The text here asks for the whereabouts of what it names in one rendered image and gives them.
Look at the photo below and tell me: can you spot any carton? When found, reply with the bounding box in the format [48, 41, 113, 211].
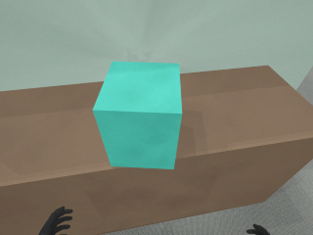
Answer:
[92, 61, 182, 169]

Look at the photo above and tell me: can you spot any robot right hand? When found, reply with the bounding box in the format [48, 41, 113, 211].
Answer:
[246, 224, 270, 235]

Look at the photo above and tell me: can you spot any robot left hand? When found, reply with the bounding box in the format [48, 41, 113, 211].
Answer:
[38, 207, 73, 235]

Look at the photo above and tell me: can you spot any pedestal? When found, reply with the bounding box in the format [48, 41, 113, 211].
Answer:
[0, 65, 313, 235]

